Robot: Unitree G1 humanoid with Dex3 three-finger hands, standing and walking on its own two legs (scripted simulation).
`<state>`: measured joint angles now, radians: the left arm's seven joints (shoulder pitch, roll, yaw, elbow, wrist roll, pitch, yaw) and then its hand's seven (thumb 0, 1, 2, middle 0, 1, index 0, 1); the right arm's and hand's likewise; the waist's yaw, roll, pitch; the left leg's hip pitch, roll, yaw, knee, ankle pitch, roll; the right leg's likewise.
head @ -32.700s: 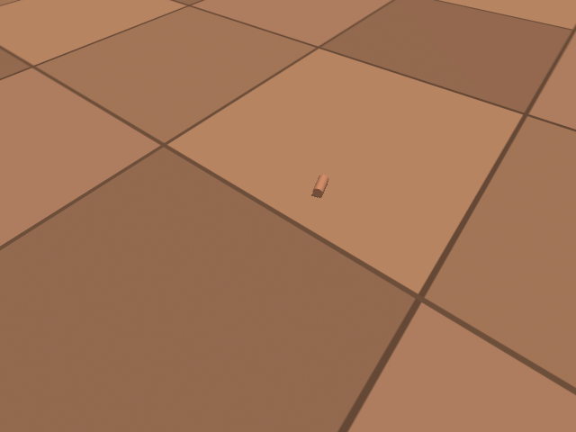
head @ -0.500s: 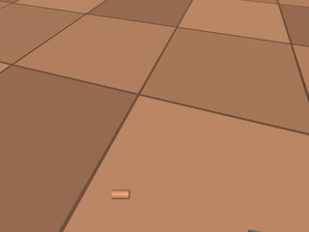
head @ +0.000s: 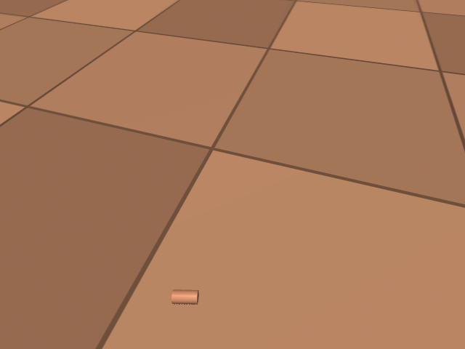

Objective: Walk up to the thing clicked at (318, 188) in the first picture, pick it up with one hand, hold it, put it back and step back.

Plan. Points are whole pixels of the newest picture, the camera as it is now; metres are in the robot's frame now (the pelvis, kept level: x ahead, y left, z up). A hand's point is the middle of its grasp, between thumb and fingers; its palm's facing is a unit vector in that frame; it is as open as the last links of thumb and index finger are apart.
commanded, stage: stand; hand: left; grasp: from above
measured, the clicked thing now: (185, 296) +0.44 +0.24 -0.75
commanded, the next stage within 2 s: step back in 1.62 s
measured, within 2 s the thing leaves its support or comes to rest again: neither
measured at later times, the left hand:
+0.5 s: hand out of the picture +0.06 +0.23 -0.16, palm faces +0.01 -0.95 -0.32, open 7.4 cm
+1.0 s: hand out of the picture +0.10 +0.23 -0.16, palm faces +0.02 -0.94 -0.33, open 7.4 cm
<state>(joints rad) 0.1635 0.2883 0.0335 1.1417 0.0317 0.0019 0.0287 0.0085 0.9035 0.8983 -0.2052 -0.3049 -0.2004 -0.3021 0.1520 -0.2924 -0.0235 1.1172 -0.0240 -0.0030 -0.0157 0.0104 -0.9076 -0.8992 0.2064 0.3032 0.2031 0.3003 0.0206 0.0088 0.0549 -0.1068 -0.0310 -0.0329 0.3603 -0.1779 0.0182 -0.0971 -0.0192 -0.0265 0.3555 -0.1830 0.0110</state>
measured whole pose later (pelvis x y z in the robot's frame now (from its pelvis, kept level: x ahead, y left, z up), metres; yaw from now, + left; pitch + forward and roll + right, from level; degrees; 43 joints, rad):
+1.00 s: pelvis +0.02 -0.01 +0.00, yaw -1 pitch -3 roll +0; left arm 0.09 0.31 0.03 1.17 0.02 -0.01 0.01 0.01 0.90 0.90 -0.21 -0.30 -0.20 -0.30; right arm 0.11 -0.33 0.00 1.14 -0.02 -0.02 -0.01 0.01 -0.91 -0.90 0.21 0.30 0.20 0.30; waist 0.01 0.01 0.05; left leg -0.08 -0.01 -0.03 0.31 -0.18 0.00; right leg -0.07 0.00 -0.02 0.31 -0.19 0.00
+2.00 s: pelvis -0.04 +0.03 -0.02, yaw -1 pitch -2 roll +0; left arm 0.01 0.42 0.07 0.93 0.01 0.06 0.03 0.01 0.90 0.90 -0.20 -0.30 -0.20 -0.30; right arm 0.14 -0.37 -0.06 0.98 -0.03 0.03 0.01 0.01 -0.91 -0.90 0.21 0.30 0.20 0.30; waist -0.01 -0.08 0.20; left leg -0.25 -0.05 -0.02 0.62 -0.34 0.05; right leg -0.41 0.03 0.12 0.84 -0.48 -0.01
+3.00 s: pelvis -0.31 +0.04 -0.01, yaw -4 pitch -2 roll -2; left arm 0.19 0.41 0.10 0.82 0.02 0.07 0.01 0.01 0.90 0.90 -0.21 -0.30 -0.20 -0.30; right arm 0.16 -0.34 -0.03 0.85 -0.03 0.01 -0.01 0.01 -0.90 -0.90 0.21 0.30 0.21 0.30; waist 0.03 -0.06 0.16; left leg -0.29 0.01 -0.03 0.55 -0.22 0.02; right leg -0.43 0.12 0.18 1.19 -0.47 0.02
